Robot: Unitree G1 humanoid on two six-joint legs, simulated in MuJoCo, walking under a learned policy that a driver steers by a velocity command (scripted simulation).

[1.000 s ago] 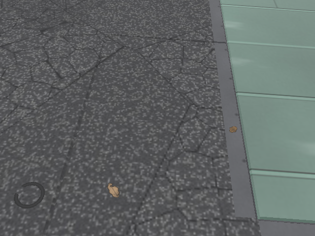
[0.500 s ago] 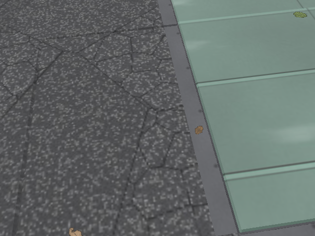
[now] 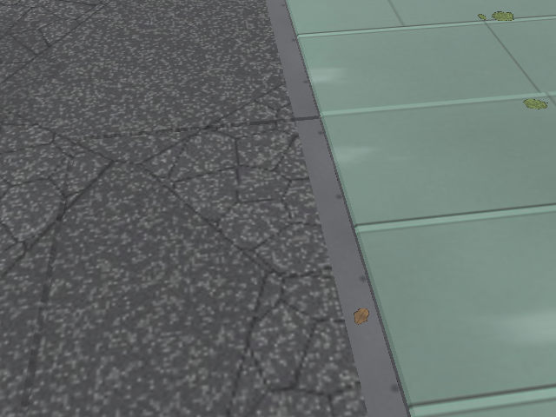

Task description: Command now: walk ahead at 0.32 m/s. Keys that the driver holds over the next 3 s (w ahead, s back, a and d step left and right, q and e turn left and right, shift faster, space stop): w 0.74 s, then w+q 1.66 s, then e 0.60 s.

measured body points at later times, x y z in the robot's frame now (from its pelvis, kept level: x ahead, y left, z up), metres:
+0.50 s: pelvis +0.20 +0.07 +0.01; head +0.22 +0.08 +0.46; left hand +0.31 +0.35 -0.11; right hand +0.30 -0.20 -0.10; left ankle +0.23 +0.14 -0.73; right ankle +0.20 -0.09 -0.64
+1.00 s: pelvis +0.47 +0.01 +0.01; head +0.50 +0.00 +0.45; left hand +0.61 +0.28 -0.09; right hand +0.53 -0.27 -0.13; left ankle +0.34 +0.14 -0.64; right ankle +0.54 -0.09 -0.73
